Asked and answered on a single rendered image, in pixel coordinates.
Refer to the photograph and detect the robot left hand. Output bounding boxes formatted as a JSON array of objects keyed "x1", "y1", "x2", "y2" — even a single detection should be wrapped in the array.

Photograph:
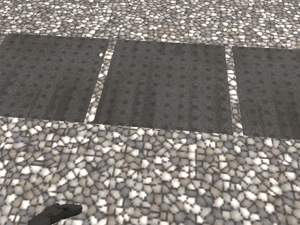
[{"x1": 28, "y1": 202, "x2": 83, "y2": 225}]

